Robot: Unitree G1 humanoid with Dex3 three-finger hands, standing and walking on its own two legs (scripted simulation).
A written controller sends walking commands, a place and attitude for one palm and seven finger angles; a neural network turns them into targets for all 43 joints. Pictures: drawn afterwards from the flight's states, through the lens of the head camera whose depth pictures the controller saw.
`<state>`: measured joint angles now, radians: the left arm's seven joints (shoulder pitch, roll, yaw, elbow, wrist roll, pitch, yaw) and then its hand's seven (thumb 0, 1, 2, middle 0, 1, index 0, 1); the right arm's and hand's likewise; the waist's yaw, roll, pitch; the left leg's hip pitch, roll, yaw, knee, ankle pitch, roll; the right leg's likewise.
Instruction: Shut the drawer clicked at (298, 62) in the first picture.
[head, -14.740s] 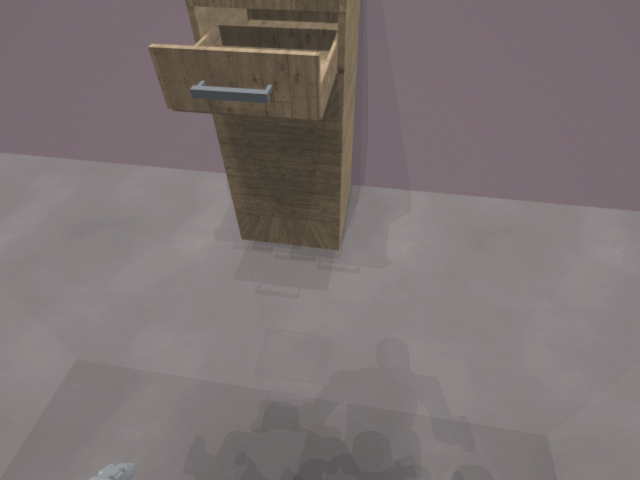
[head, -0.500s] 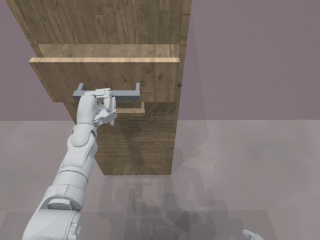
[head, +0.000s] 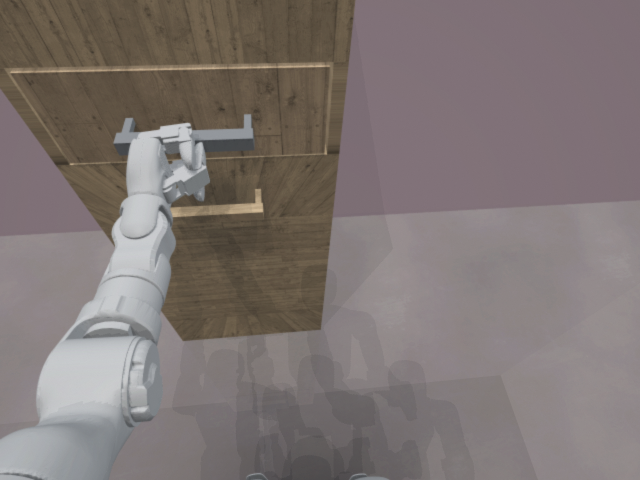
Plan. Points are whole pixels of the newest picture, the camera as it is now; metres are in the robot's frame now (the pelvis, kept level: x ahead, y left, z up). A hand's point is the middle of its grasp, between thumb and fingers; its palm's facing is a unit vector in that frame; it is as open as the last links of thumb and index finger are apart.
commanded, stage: push the drawer shut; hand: left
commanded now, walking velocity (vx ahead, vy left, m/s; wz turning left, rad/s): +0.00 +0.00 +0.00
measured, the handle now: (188, 132) +0.56 +0.14 +0.11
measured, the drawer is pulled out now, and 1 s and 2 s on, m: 0.00 0.00 0.00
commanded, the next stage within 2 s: pull the fist back off the drawer in 0.26 s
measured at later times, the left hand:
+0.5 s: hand (197, 167) +0.49 +0.12 +0.10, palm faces +0.03 -1.00 -0.04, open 3.0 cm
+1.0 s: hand (189, 187) +0.46 +0.13 +0.10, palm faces +0.03 -1.00 -0.02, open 3.2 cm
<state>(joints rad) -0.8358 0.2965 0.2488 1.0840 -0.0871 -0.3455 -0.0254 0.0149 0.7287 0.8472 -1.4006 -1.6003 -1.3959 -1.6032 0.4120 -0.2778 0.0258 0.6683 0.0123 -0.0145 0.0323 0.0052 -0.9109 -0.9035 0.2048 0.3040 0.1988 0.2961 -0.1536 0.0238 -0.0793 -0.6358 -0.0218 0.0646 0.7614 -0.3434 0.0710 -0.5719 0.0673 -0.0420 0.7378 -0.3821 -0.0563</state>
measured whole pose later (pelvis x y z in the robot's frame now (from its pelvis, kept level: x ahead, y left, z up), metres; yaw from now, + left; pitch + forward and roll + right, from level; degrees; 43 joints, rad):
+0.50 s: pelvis -0.02 +0.00 -0.01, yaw +2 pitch +15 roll -2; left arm -1.01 0.33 0.22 1.25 -0.05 -0.39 0.01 -0.04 0.61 0.92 -1.40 -1.60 -1.40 -1.60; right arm 0.42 -0.29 0.03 0.68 -0.01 -0.04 0.04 0.00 -0.91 -0.90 0.21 0.30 0.20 0.30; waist -0.18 0.03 -0.08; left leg -0.78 -0.03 0.03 0.84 -0.33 0.08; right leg -0.69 0.06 -0.09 0.80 -0.38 -0.05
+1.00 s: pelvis +0.01 +0.00 +0.00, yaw +0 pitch +12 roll -2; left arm -0.68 0.25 0.20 0.91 -0.12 -0.33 -0.02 0.02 0.88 0.90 -1.40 -1.60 -1.40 -1.60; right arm 0.43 -0.27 0.02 0.62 0.02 0.02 0.06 0.01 -0.91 -0.90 0.21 0.30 0.20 0.30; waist -0.11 0.04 -0.11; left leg -0.63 -0.02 0.06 0.78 -0.37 0.07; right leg -0.56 0.07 -0.04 0.74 -0.39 -0.05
